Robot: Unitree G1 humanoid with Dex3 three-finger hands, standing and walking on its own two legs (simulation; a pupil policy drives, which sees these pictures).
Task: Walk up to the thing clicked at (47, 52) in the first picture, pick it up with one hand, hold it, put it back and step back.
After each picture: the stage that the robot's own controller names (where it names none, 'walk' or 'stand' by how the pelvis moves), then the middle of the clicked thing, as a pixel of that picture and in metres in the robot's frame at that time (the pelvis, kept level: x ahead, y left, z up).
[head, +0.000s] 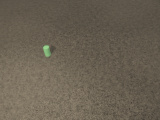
stand; (47, 50) +1.26 +0.44 -0.72
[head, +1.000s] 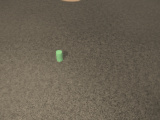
walk; (59, 55) +1.17 +0.23 -0.70
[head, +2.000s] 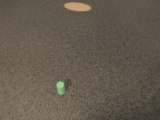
walk; (60, 88) +0.74 +0.20 -0.71
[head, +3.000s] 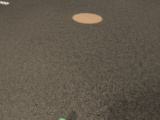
walk; out of the picture +0.42 +0.26 -0.70
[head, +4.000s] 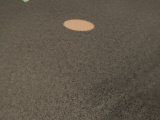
stand; out of the picture +0.30 +0.22 -0.71
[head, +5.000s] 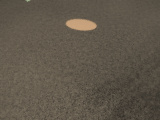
stand; out of the picture +0.29 +0.22 -0.72
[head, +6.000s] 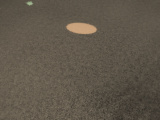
stand; out of the picture +0.30 +0.23 -0.73
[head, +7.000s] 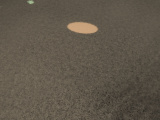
stand; out of the picture +0.29 +0.23 -0.73
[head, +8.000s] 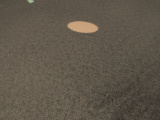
stand; out of the picture +0.29 +0.23 -0.73
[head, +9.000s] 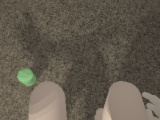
go down; (27, 77) +0.37 +0.25 -0.36
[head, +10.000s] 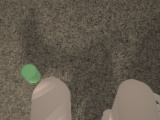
go down; (31, 74) +0.37 +0.26 -0.30
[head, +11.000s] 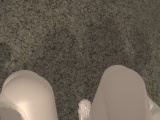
close in; out of the picture +0.35 +0.29 -0.22
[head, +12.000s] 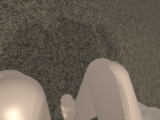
close; out of the picture +0.35 +0.30 -0.21
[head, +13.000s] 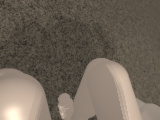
lift; out of the picture +0.35 +0.30 -0.21
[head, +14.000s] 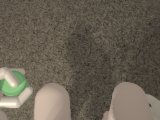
lift; (17, 88) +0.30 +0.24 -0.06
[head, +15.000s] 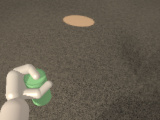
hold; (38, 87) +0.33 +0.17 +0.04
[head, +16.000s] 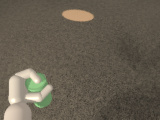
hold; (39, 90) +0.33 +0.18 +0.00
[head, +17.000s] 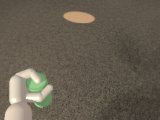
hold; (39, 90) +0.33 +0.18 +0.00
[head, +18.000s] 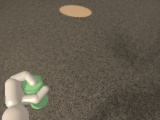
crouch; (35, 92) +0.33 +0.19 -0.02
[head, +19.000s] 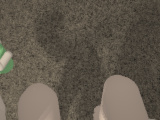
lower; out of the picture +0.42 +0.27 -0.10
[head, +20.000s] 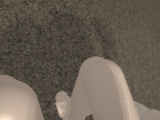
lower; out of the picture +0.39 +0.31 -0.22
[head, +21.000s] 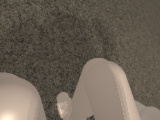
lower; out of the picture +0.38 +0.32 -0.22
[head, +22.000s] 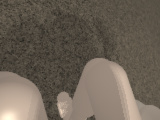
lower; out of the picture +0.37 +0.32 -0.22
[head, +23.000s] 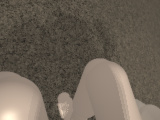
lower; out of the picture +0.37 +0.32 -0.22
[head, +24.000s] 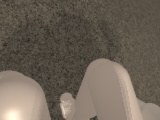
open; out of the picture +0.36 +0.30 -0.22
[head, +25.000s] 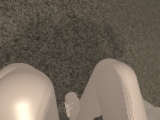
stand; out of the picture +0.37 +0.29 -0.22
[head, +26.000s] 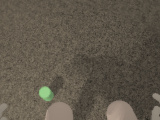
walk; (46, 94) +0.38 +0.24 -0.49
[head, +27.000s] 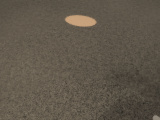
stand; out of the picture +0.33 +0.22 -0.66
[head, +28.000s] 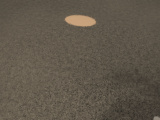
stand; out of the picture +0.33 +0.23 -0.67
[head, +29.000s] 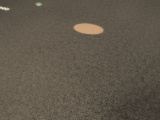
stand; out of the picture +0.35 +0.21 -0.72
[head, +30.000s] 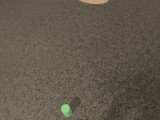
walk; (66, 110) +0.42 +0.22 -0.70
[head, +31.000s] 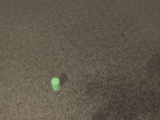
walk; (55, 84) +0.65 +0.21 -0.71
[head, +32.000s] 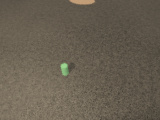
stand; (64, 69) +0.95 +0.26 -0.70
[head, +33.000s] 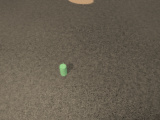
stand; (63, 69) +0.94 +0.22 -0.72
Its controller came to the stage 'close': yes
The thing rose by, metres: 0.71
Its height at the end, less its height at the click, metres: +0.00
